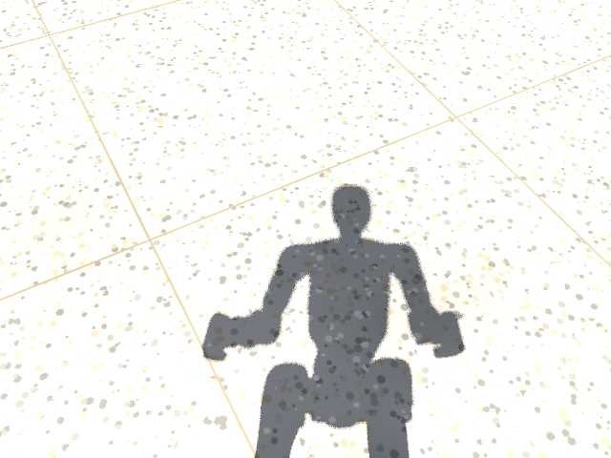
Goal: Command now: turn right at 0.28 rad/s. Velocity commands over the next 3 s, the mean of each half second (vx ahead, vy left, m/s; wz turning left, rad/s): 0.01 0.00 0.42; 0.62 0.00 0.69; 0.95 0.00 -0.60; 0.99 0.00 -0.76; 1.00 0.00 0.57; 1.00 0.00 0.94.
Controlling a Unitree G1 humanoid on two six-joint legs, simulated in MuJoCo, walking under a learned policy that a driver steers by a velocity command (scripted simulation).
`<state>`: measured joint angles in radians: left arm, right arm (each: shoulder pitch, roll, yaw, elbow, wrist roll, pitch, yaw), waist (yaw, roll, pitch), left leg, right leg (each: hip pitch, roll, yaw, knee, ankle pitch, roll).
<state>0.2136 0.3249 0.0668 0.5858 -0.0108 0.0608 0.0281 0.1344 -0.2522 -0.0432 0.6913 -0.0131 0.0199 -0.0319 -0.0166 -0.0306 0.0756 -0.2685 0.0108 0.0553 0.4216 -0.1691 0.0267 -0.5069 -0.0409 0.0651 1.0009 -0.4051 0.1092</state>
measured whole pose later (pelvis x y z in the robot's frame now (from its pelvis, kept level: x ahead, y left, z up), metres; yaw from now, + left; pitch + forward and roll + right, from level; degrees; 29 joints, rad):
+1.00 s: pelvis +0.21 +0.08 -0.02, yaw +38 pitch +3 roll -1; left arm 0.16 0.30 0.05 0.70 0.05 -0.05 -0.02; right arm 0.40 -0.34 -0.07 0.72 -0.02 -0.04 0.02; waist -0.02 0.03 -0.04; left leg -0.11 -0.07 -0.22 0.69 -0.48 0.07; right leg -0.41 0.03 -0.05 0.58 -0.23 -0.03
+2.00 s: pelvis +1.01 +0.33 -0.02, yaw -7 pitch -1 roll -2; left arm 0.34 0.30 0.04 0.84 0.03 -0.04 -0.01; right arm 0.22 -0.23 0.01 0.73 -0.04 -0.06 0.01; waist -0.01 0.01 0.06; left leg -0.59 0.15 -0.06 1.31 -0.29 0.00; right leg -0.19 0.20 -0.08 0.50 -0.31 -0.19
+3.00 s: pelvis +1.96 +0.48 -0.01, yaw +41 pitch +2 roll -3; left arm 0.52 0.34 0.06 0.90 0.03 -0.11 0.00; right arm -0.03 -0.35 -0.04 0.59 -0.03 0.01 0.09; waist 0.07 0.05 0.01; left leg -0.81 0.06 0.06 1.00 -0.06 0.11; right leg 0.11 0.00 -0.24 0.24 -0.38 0.04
